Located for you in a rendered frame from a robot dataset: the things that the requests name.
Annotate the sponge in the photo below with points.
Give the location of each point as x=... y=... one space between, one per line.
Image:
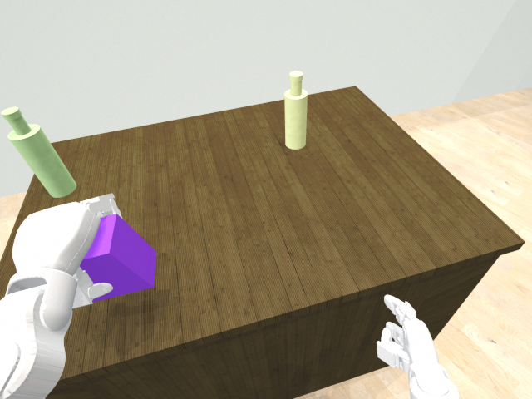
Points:
x=120 y=257

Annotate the robot left hand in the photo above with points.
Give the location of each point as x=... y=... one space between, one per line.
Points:
x=60 y=237

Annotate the right robot forearm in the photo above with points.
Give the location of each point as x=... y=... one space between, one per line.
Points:
x=430 y=380

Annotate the table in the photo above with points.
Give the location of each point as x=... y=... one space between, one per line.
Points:
x=272 y=264

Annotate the left robot forearm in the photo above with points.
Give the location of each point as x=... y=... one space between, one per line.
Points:
x=35 y=315

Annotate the robot right hand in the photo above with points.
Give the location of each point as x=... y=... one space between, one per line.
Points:
x=413 y=341

